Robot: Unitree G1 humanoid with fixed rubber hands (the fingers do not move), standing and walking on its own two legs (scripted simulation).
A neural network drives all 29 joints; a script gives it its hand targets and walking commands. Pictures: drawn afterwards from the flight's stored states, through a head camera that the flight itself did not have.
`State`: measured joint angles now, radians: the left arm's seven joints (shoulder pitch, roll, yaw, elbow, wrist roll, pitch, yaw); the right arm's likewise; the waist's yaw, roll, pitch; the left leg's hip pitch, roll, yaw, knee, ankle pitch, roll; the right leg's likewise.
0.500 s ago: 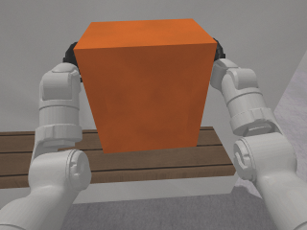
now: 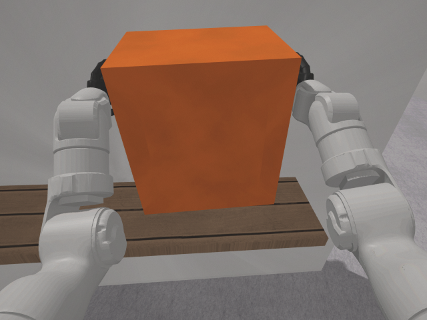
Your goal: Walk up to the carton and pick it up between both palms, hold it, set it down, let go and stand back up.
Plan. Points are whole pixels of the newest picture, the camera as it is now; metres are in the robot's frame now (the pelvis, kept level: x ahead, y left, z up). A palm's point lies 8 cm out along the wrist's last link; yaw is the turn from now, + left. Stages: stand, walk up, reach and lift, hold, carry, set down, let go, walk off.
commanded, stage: hold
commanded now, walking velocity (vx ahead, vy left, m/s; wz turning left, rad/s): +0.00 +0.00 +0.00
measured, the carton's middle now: (204, 122) +0.38 +0.00 +0.25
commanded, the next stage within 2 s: none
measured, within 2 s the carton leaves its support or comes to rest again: neither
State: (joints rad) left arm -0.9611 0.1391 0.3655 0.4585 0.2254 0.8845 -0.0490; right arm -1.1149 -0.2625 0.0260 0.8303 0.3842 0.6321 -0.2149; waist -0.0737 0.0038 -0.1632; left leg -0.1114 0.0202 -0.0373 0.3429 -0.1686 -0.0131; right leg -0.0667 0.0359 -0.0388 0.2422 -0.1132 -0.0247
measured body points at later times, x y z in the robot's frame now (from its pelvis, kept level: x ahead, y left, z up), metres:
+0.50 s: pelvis +0.00 +0.00 +0.00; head -0.09 +0.01 +0.44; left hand +0.39 +0.17 +0.30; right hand +0.39 -0.17 +0.32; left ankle +0.02 +0.12 -0.75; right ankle +0.02 -0.10 -0.75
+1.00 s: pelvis +0.00 +0.00 +0.00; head -0.09 +0.01 +0.44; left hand +0.39 +0.17 +0.30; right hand +0.39 -0.18 +0.32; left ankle +0.02 +0.12 -0.75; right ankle +0.02 -0.10 -0.75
